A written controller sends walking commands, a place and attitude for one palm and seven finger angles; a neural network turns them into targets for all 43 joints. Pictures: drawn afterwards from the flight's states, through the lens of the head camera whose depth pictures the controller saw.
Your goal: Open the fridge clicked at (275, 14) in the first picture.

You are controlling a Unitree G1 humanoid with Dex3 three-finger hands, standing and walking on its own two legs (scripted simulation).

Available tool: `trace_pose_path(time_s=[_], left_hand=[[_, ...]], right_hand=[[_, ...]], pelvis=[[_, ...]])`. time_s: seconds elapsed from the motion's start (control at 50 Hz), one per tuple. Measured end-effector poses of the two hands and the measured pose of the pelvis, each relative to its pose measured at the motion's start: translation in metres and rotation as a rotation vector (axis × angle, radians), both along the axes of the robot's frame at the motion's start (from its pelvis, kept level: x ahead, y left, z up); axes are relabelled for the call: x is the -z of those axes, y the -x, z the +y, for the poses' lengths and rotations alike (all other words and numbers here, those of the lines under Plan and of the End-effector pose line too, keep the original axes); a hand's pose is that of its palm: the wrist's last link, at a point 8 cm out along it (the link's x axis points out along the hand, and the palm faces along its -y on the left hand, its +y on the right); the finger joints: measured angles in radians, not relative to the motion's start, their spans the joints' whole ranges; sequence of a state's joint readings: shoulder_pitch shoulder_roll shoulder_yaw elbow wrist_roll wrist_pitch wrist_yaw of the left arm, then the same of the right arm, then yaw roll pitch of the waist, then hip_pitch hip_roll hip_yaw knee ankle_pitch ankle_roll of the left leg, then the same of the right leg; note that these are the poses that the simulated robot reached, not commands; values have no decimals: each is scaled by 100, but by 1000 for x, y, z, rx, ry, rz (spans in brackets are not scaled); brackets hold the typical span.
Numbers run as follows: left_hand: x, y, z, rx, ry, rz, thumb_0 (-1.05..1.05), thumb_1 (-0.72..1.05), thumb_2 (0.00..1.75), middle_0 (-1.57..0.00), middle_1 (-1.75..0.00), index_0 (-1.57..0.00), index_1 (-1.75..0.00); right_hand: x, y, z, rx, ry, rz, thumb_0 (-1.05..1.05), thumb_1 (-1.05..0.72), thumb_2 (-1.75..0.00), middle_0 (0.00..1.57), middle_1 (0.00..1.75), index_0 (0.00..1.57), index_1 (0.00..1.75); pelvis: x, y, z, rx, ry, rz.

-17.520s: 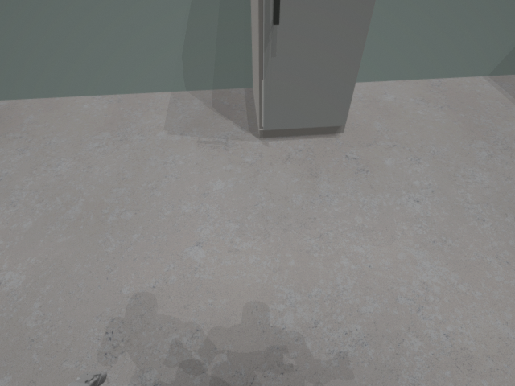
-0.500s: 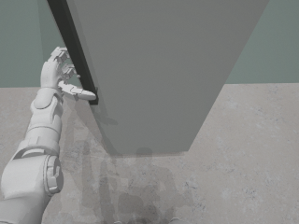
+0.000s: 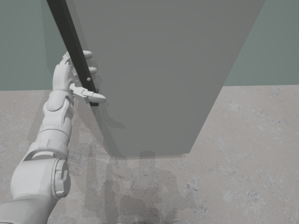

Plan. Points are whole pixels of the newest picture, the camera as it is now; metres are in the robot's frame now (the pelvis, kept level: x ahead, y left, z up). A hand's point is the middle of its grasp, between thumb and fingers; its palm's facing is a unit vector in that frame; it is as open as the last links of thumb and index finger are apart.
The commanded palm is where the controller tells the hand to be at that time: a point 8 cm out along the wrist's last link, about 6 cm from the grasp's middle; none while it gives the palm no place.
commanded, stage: slide the fingers in behind the handle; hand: left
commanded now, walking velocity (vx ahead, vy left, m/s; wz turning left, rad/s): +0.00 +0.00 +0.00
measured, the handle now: (74, 36) +0.53 +0.17 +0.21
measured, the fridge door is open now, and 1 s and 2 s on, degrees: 0 0 1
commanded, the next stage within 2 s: grip the handle and tug to test in 0.48 s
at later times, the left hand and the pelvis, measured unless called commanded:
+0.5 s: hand (88, 79) +0.47 +0.15 +0.11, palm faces +0.00 -1.00 +0.00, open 14.0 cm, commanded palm +0.45 +0.21 +0.12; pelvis +0.00 +0.00 +0.00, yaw +0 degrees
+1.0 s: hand (89, 78) +0.48 +0.15 +0.12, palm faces +0.00 -1.00 +0.00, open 9.9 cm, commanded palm +0.45 +0.20 +0.12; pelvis +0.00 +0.00 +0.00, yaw +0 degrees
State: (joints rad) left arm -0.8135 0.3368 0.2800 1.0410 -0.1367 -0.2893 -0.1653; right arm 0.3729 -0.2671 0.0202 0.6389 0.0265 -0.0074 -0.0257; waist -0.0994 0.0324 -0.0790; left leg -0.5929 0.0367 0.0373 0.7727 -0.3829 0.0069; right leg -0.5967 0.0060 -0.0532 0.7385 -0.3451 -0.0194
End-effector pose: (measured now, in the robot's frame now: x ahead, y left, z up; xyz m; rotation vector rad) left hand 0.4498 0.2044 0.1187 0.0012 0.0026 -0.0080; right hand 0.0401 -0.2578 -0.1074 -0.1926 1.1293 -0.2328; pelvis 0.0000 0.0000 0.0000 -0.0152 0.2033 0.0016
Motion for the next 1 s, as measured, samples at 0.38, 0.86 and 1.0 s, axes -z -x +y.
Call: trace_pose_path(time_s=[0.38,0.86,1.0], left_hand=[[-1,-6,2,-8,1,-11,-1,-50,30,-30,-120,-29,-120],[3,-9,2,-6,3,2,-1,-21,42,-33,-124,-33,-124],[2,-6,0,-4,-3,-5,0,9,55,-36,-128,-36,-129]], right_hand=[[0,18,-4,14,15,37,1,-91,-90,21,30,20,30],[1,4,4,2,6,16,1,-91,-90,21,30,20,30],[1,3,4,8,-4,17,1,-91,-90,21,30,20,30]], pelvis=[[1,3,0,4,-1,14],[1,-1,5,2,2,16],[1,-4,5,6,2,12]])
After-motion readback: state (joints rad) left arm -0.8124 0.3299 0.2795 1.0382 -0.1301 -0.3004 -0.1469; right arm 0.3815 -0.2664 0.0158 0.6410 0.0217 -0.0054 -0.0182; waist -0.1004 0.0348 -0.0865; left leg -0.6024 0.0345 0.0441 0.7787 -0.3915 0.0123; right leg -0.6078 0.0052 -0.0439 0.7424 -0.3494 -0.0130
